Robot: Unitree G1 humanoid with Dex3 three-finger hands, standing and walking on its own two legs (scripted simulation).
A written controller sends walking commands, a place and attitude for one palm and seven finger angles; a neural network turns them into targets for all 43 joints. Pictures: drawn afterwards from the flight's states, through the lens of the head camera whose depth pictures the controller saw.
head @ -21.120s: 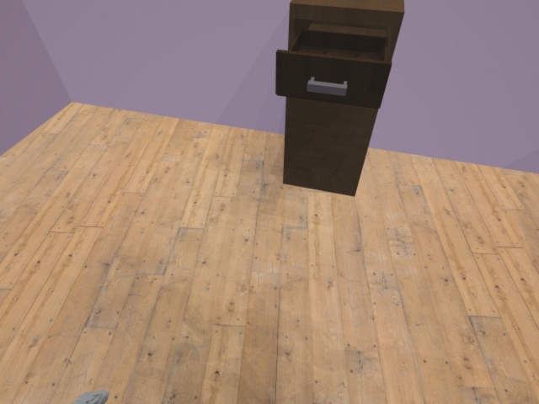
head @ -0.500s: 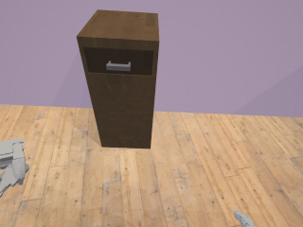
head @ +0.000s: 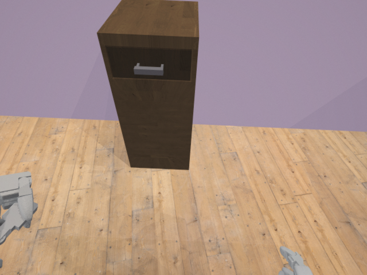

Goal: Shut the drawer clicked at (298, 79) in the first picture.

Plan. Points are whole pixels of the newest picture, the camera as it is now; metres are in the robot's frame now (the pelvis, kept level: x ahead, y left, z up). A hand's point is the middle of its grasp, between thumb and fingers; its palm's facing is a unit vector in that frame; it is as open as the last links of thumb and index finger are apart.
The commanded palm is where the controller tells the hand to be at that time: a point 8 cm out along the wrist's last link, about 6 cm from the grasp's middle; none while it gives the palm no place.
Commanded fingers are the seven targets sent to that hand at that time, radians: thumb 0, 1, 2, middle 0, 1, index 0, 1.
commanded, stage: let the arm hang, fingers relaxed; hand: left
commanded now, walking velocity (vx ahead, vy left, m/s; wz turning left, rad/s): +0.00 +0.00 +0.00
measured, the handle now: (149, 68) +0.88 +0.19 +0.00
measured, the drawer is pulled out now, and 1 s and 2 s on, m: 0.00 0.00 0.00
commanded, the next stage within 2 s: look to check the result in 1.14 s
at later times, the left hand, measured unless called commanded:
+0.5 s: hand out of the picture -0.02 +0.21 -0.17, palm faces +0.08 -0.97 -0.24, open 4.1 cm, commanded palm none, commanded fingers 0.00 0.90 0.90 -0.44 -0.56 -0.44 -0.56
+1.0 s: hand out of the picture -0.01 +0.17 -0.17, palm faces +0.06 -0.98 -0.19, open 7.3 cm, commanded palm none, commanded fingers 0.00 0.90 0.90 -0.20 -0.30 -0.20 -0.30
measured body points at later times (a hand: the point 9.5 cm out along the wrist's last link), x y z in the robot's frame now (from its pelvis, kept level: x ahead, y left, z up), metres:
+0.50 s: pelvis +0.00 +0.01 +0.00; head +0.02 +0.02 +0.45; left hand -0.02 +0.27 -0.15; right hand +0.05 -0.22 -0.14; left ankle +0.03 +0.12 -0.73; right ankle +0.01 -0.12 -0.73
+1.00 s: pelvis +0.00 +0.01 +0.01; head +0.00 +0.00 +0.46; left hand -0.01 +0.22 -0.15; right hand -0.03 -0.20 -0.16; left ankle +0.03 +0.12 -0.73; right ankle +0.01 -0.12 -0.73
